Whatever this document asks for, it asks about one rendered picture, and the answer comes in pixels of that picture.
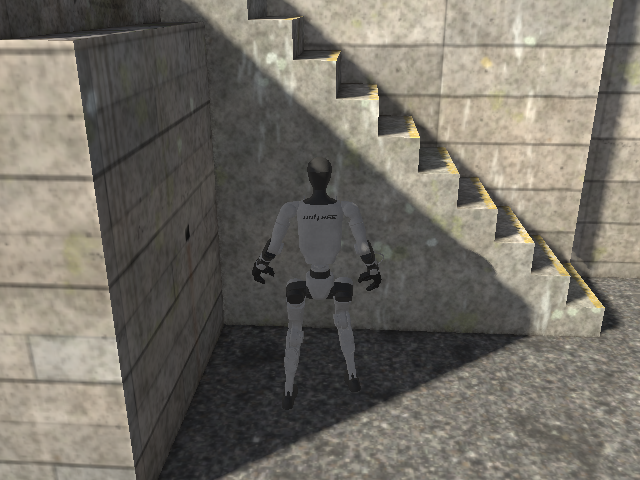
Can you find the robot left foot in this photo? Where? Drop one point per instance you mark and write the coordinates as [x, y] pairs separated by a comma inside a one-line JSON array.
[[288, 401]]

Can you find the left robot hand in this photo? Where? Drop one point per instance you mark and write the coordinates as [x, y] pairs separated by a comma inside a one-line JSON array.
[[256, 273]]

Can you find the humanoid robot head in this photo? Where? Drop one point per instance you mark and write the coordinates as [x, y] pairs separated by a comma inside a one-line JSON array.
[[319, 172]]

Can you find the robot left forearm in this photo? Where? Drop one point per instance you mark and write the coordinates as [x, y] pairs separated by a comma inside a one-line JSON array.
[[265, 258]]

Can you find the robot right forearm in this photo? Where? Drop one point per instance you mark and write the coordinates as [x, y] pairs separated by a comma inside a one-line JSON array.
[[370, 261]]

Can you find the robot left upper arm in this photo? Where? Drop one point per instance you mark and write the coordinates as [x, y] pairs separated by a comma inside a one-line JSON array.
[[287, 211]]

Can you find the right robot hand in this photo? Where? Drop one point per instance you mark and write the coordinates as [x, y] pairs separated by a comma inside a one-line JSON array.
[[366, 276]]

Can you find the robot right upper arm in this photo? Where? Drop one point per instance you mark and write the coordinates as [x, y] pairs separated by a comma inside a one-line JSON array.
[[356, 224]]

